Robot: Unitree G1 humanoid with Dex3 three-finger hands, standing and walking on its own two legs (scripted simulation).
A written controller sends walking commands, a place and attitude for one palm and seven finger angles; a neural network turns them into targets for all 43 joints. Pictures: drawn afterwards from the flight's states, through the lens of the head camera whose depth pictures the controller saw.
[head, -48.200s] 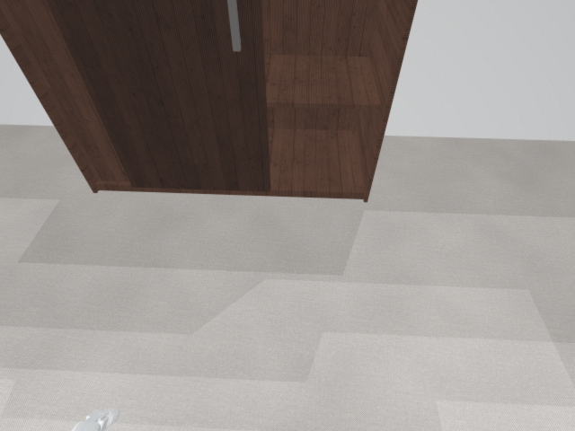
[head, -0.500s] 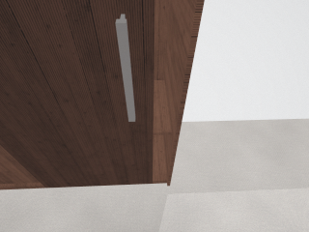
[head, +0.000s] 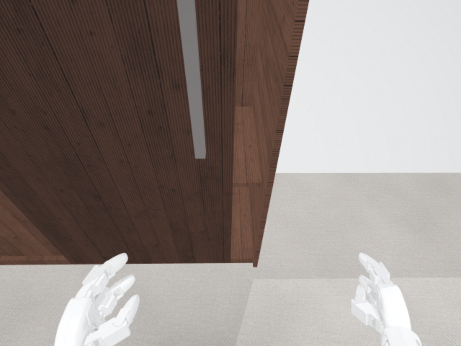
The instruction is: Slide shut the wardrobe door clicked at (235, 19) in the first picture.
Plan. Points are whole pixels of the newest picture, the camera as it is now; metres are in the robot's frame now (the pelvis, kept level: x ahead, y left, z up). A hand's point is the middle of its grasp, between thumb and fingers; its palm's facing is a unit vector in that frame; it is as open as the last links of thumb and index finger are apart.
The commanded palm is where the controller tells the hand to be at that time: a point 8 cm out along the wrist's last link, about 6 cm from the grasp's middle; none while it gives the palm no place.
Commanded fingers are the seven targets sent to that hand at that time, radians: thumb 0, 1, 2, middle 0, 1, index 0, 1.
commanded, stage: raise the hand with hooked fingers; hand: left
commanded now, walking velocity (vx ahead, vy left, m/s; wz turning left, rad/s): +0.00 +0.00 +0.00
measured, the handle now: (195, 85) +0.54 +0.11 +0.19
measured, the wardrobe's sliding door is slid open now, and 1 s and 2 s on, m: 0.10 0.10 0.10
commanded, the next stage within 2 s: move the hooked fingers beside the handle in 1.66 s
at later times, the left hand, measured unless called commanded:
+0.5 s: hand (60, 242) +0.23 +0.26 +0.12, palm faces +0.20 -0.98 -0.07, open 11.7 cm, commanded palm +0.19 +0.30 +0.12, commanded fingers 0.00 -0.22 0.42 -0.28 -1.02 -0.28 -1.02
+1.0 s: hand (2, 201) +0.25 +0.32 +0.18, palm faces +0.13 -0.99 -0.07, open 13.9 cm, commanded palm +0.21 +0.36 +0.20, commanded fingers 0.00 -0.50 0.30 -0.30 -1.20 -0.30 -1.20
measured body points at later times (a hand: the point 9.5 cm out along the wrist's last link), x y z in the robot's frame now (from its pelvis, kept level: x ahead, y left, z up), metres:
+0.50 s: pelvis +0.00 +0.02 +0.02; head +0.01 +0.01 +0.47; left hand +0.21 +0.31 +0.13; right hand +0.13 -0.22 -0.08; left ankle +0.03 +0.12 -0.70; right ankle -0.03 -0.05 -0.70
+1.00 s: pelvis -0.01 +0.05 +0.04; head -0.02 +0.04 +0.49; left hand +0.23 +0.37 +0.19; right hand +0.20 -0.15 -0.02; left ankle +0.03 +0.12 -0.70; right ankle -0.03 -0.05 -0.70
